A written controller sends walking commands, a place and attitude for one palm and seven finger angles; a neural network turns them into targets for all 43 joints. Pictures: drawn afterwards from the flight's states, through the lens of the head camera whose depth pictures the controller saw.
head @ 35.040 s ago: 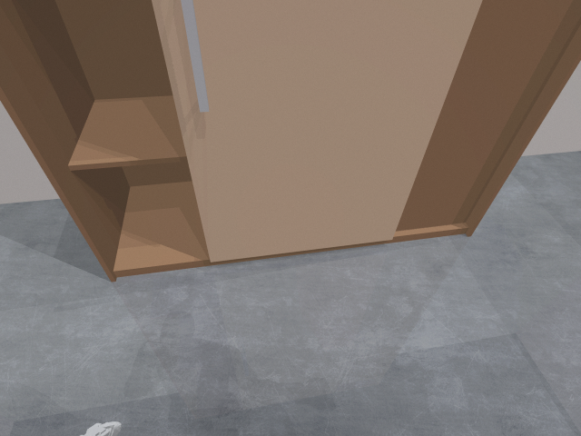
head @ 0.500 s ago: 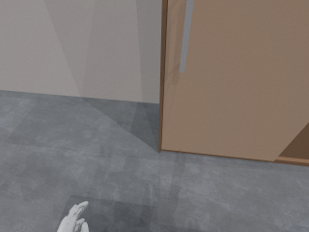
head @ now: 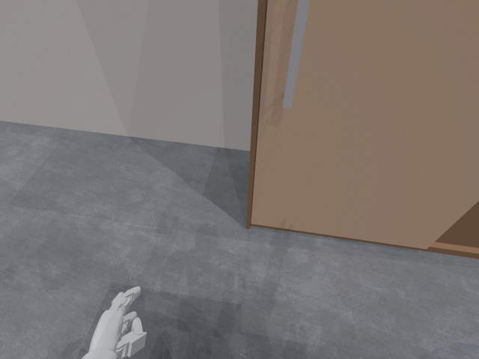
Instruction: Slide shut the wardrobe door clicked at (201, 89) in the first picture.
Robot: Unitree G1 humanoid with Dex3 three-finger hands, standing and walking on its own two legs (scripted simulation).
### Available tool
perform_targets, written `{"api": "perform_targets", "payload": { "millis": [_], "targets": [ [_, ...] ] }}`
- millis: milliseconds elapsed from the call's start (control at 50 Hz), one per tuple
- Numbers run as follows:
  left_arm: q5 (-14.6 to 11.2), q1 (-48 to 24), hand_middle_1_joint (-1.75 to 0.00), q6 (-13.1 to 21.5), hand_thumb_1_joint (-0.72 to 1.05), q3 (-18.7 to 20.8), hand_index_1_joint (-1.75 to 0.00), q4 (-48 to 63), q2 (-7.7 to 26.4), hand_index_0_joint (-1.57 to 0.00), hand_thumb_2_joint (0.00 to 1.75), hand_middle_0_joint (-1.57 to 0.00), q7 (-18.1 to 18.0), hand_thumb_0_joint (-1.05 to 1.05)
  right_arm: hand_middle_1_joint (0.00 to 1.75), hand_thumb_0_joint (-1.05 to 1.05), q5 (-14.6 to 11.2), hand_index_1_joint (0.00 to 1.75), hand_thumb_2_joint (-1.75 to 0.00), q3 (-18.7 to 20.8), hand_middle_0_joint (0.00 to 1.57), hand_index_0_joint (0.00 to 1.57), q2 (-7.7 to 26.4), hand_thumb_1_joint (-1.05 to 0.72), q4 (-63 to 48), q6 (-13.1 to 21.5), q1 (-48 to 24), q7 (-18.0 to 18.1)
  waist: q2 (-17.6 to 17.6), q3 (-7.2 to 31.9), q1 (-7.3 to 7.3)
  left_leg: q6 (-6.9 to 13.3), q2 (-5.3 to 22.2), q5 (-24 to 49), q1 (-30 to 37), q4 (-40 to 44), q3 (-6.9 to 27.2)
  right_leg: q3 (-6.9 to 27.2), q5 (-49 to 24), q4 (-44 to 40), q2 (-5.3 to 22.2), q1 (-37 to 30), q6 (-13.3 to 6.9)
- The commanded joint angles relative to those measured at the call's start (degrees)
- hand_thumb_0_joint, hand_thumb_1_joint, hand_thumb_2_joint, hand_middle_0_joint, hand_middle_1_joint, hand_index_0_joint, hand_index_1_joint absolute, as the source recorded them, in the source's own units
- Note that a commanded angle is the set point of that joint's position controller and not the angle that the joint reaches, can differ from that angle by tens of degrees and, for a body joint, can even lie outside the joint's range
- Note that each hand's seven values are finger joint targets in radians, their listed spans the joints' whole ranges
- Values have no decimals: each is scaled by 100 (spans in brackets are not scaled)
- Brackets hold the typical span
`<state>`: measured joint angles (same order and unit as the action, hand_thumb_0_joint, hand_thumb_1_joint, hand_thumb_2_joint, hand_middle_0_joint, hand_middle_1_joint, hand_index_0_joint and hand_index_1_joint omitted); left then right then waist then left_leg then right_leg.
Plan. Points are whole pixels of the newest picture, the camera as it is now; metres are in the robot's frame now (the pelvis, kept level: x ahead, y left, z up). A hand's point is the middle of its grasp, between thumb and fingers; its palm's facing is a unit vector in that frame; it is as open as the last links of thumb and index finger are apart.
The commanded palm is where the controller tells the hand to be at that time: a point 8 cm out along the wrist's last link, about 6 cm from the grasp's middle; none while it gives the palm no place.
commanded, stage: let the arm hang, fingers relaxed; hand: right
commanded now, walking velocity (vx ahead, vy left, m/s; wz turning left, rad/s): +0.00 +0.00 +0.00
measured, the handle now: (296, 41) +0.76 -0.10 +0.17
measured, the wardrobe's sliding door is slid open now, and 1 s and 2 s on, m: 0.00 0.00 0.00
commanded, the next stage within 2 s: look to check the result in 1.10 s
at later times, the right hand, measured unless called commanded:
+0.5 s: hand out of the picture -0.02 -0.22 -0.17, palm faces -0.01 +0.97 -0.24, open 7.3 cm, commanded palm none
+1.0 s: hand out of the picture +0.10 -0.26 -0.14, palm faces -0.01 +0.94 -0.34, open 7.4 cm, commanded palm none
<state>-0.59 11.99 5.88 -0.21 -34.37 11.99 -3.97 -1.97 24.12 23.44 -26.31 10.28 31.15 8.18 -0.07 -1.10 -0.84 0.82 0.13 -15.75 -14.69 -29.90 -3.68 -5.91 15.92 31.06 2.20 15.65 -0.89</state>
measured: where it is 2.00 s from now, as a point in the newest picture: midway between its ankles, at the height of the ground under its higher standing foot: outside the picture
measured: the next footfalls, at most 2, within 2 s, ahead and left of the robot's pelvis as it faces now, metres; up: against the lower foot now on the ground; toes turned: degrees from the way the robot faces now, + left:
none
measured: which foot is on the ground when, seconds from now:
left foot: down 0.00-1.00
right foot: down 0.00-1.00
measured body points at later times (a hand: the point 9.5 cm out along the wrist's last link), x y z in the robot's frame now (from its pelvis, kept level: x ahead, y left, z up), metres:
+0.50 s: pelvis -0.03 +0.00 +0.00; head +0.00 -0.02 +0.45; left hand -0.01 +0.28 -0.13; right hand -0.02 -0.27 -0.15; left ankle +0.00 +0.11 -0.73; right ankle +0.01 -0.11 -0.73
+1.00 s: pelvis -0.01 -0.02 +0.01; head +0.01 -0.01 +0.46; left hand +0.09 +0.27 -0.13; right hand +0.10 -0.31 -0.11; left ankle +0.00 +0.11 -0.73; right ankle +0.01 -0.11 -0.73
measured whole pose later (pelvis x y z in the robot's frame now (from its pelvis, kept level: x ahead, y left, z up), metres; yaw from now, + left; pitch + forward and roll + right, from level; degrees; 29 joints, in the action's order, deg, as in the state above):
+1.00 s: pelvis -0.01 -0.02 +0.01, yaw -1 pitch -1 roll +0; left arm 1.0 4.3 0.4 0.3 -64.0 18.7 0.7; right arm 0.9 0.2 18.7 63.6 1.1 3.3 -0.1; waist -1.3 -2.0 0.6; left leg -0.7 2.2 -10.4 -8.6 -19.9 -4.1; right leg -5.6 9.6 19.6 -0.7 9.3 -2.6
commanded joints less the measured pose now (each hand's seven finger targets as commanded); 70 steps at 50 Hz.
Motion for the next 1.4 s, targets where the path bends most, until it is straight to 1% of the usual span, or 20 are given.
{"api": "perform_targets", "payload": {
  "millis": [0,20,40,60,80,120,140,160,220,240,300,340,400,500,600,680,780,860,1100,1380],
  "targets": [
    [19,-284,-30,91,90,556,-30,-423,1559,-20,90,-20,456,0,30,0,328,30,-90,-1673,20,20,115,-90,3401,-866,-797,-786,-332,897,317,111,959,1997,-131,-148,620,691,-1803,216,614,-10,-41],
    [34,-311,-30,-31,90,500,-30,-345,1481,-20,90,-20,446,0,30,0,328,30,-90,-1711,20,20,30,-90,3413,-974,-868,-802,-442,681,284,69,844,1056,-344,-120,490,794,-1191,38,687,156,-86],
    [86,-297,-30,-92,90,469,-30,-461,1448,-20,90,-20,453,0,30,0,357,30,-90,-1732,20,20,-19,-90,3728,-933,-1052,-808,-131,791,225,60,697,794,-259,-273,347,979,-1221,-36,748,355,-207],
    [100,-341,-30,-188,90,396,-30,-431,1481,-20,90,-20,459,0,30,0,338,30,-90,-1768,20,20,67,-90,3981,-937,-1236,-813,49,661,181,62,597,371,-201,-313,291,1173,-1059,-251,772,587,-308],
    [135,-391,-30,-251,90,351,-30,-460,1513,-20,90,-20,458,0,30,0,347,30,-90,-1799,20,20,151,-90,4280,-940,-1358,-806,418,545,145,78,545,197,-88,-230,313,1270,-879,-370,744,710,-353],
    [185,-378,-30,-338,90,346,-30,-622,1582,-20,90,-20,456,0,30,0,394,30,-90,-1846,20,20,345,-90,4956,-908,-1644,-799,1100,580,138,182,725,599,88,86,515,1114,-924,-258,521,554,-278],
    [205,-339,-30,-388,90,338,-30,-729,1562,-20,90,-20,460,0,30,0,392,30,-90,-1897,20,20,382,-90,5307,-913,-1793,-791,1122,575,179,259,813,691,50,146,595,1010,-963,-194,395,413,-229],
    [215,-327,-30,-445,90,297,-30,-844,1484,-20,90,-20,460,0,30,0,366,30,-90,-1968,20,20,350,-90,5607,-945,-1917,-780,987,419,199,285,883,512,-109,270,648,915,-809,-222,333,304,-195],
    [250,-400,-30,-524,90,225,-30,-1141,1425,-20,90,-20,450,0,30,0,320,30,-90,-2115,20,20,308,-90,6439,-973,-2079,-750,-172,282,171,194,729,215,-3,400,673,954,-651,-695,387,166,-178],
    [237,-458,-30,-543,90,216,-30,-1211,1421,-20,90,-20,452,0,30,0,322,30,-90,-2138,20,20,334,-90,6666,-969,-1999,-739,-313,268,117,160,677,142,113,491,651,992,-576,-780,402,185,-178],
    [215,-404,-30,-570,90,197,-30,-1550,1302,-20,90,-20,413,0,30,0,297,30,-90,-2177,20,20,269,-90,7324,-935,-1990,-744,-627,229,133,205,716,-186,186,828,743,914,-54,-946,365,89,-119],
    [195,-278,-30,-605,90,216,-30,-1735,1289,-20,90,-20,393,0,30,0,300,30,-90,-2174,20,20,294,-90,7639,-911,-1981,-743,-455,176,160,247,739,-515,92,1105,801,873,256,-940,320,-13,-93],
    [209,-116,-30,-634,90,268,-30,-2009,1284,-20,90,-20,364,0,30,0,301,30,-90,-2131,20,20,320,-90,7990,-901,-2103,-759,-555,106,213,307,788,-955,-50,1369,844,840,532,-935,318,-58,-98],
    [196,16,-30,-611,90,339,-30,-2333,1412,-20,90,-20,333,0,30,0,295,30,-90,-2107,20,20,396,-90,8428,-882,-2254,-773,-126,85,219,306,782,-889,-14,1499,762,885,346,-998,400,-187,-133],
    [194,-118,-30,-563,90,335,-30,-2532,1555,-20,90,-20,323,0,30,0,285,30,-90,-2119,20,20,447,-90,8699,-887,-2358,-773,-67,-34,157,227,705,-392,206,1374,588,1055,200,-1375,550,-139,-161],
    [185,-309,-30,-523,90,309,-30,-2629,1631,-20,90,-20,336,0,30,0,280,30,-90,-2136,20,20,512,-90,8810,-872,-2449,-769,-68,70,106,169,718,136,454,1285,516,1079,-251,-1523,611,-274,-169],
    [171,-544,-30,-491,90,278,-30,-2693,1719,-20,90,-20,357,0,30,0,279,30,-90,-2164,20,20,597,-90,8817,-850,-2636,-764,36,178,114,104,757,557,554,1264,477,1042,-850,-1586,640,-561,-160],
    [162,-726,-30,-480,90,269,-30,-2708,1770,-20,90,-20,379,0,30,0,293,30,-90,-2174,20,20,651,-90,8792,-840,-2737,-766,41,132,117,67,774,577,557,1338,502,1028,-910,-1664,638,-633,-147],
    [156,-976,-30,-428,90,223,-30,-2701,1837,-20,90,-20,360,0,30,0,287,30,-90,-2162,20,20,681,-90,8727,-776,-2803,-752,-71,569,149,62,854,1539,850,1334,528,892,-1935,-1529,635,-1182,-100],
    [142,-941,-30,-461,90,202,-30,-2718,1850,-20,90,-20,321,0,30,0,268,30,-90,-2178,20,20,705,-90,8808,-771,-2691,-727,-57,529,163,106,888,1999,983,1451,546,797,-2053,-1481,647,-1358,-64]
  ]
}}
